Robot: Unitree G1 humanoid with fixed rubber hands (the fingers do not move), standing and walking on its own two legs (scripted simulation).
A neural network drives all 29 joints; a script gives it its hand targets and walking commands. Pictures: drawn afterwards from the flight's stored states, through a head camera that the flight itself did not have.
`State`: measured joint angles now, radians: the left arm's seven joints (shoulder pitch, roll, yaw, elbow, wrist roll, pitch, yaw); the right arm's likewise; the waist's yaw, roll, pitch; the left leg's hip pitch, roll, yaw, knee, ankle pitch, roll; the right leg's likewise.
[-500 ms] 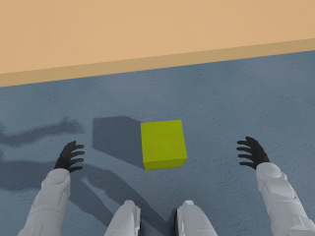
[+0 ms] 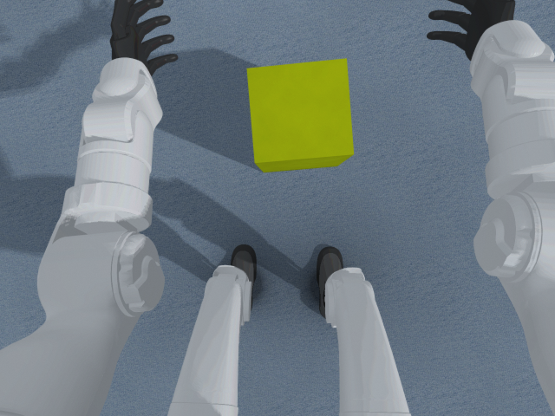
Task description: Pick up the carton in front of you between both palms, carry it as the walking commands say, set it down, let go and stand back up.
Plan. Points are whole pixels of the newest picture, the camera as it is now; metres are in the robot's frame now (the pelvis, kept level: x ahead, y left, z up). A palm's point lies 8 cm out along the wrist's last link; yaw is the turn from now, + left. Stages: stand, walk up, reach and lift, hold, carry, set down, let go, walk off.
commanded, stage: reach and lift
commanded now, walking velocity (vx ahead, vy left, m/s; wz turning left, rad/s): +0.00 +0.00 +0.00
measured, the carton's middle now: (298, 124) +0.55 -0.01 -0.53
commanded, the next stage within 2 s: none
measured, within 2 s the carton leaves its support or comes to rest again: leaves its support in 1.88 s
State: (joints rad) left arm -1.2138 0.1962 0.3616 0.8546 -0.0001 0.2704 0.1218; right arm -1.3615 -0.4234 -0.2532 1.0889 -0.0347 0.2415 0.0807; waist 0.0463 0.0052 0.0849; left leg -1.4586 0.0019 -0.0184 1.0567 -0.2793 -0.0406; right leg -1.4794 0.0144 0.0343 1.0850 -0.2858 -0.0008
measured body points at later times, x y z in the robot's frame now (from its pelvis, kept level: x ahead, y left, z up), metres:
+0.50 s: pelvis +0.03 +0.00 -0.12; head +0.39 -0.01 +0.15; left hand +0.54 +0.19 -0.29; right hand +0.58 -0.19 -0.29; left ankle +0.09 +0.14 -0.62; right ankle +0.09 -0.12 -0.62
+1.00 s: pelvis -0.02 +0.00 -0.27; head +0.37 -0.01 -0.06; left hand +0.54 +0.18 -0.47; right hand +0.57 -0.19 -0.47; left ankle +0.09 +0.14 -0.62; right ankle +0.09 -0.12 -0.62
